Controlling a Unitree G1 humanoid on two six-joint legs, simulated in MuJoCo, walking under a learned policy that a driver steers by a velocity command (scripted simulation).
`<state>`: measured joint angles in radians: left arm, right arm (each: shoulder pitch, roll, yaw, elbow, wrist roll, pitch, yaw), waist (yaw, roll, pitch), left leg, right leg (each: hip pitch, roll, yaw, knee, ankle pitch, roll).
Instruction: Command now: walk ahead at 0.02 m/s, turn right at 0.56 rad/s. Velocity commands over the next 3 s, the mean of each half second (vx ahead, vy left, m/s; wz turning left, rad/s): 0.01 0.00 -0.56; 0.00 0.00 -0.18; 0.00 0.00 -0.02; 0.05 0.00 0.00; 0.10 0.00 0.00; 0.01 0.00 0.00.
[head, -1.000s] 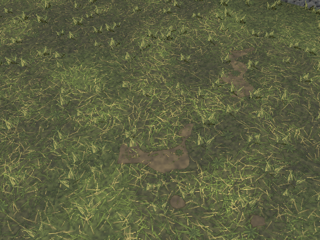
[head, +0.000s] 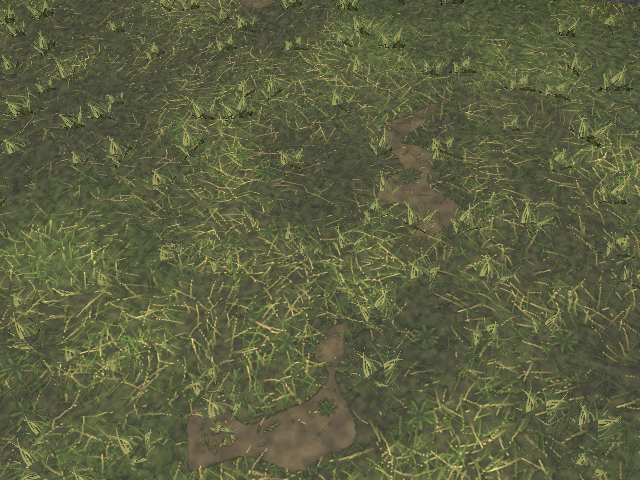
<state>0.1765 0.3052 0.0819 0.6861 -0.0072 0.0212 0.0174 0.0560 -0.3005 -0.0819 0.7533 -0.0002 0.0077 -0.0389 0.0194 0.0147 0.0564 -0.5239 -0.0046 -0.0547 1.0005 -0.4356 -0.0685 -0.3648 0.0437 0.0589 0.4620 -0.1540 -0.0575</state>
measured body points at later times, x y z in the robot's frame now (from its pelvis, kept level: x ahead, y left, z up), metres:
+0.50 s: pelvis +0.01 +0.04 +0.00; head +0.05 +0.04 +0.45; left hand +0.25 +0.27 -0.10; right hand +0.05 -0.27 -0.10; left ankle +0.04 +0.16 -0.74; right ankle -0.04 -0.10 -0.68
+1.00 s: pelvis +0.00 +0.01 +0.00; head +0.01 +0.01 +0.44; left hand +0.24 +0.17 -0.11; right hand -0.01 -0.28 -0.12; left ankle +0.04 +0.14 -0.74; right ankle -0.04 -0.09 -0.74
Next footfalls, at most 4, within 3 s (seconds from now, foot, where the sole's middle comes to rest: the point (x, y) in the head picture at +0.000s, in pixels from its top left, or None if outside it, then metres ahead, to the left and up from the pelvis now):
0.22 left None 0.08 0.15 -0.78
0.62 right None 0.00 -0.11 -0.78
0.94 left None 0.08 0.13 -0.78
2.34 left None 0.17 0.07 -0.78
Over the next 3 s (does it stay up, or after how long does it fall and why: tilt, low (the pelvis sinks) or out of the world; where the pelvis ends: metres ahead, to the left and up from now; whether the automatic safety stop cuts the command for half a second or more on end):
stays up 0.08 0.00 0.00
